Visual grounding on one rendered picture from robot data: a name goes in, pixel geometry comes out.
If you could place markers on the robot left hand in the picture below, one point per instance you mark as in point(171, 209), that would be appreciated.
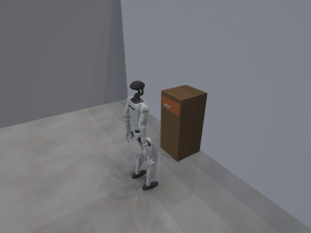
point(128, 133)

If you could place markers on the left robot upper arm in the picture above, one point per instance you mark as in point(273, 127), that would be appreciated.
point(126, 109)

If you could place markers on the handle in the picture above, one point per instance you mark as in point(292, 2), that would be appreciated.
point(166, 105)

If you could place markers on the robot right hand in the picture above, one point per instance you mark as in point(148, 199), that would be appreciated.
point(147, 152)

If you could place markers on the right robot upper arm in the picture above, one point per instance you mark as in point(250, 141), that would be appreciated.
point(144, 109)

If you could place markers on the robot left forearm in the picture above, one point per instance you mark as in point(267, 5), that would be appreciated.
point(127, 124)

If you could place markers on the drawer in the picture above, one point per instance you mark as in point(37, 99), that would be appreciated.
point(171, 103)

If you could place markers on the robot torso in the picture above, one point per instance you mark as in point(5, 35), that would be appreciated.
point(134, 112)

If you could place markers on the robot right forearm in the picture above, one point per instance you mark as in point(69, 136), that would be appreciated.
point(143, 137)

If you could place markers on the right robot shin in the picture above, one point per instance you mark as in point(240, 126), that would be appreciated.
point(151, 170)

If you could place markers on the cabinet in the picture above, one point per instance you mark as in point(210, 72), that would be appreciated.
point(180, 136)

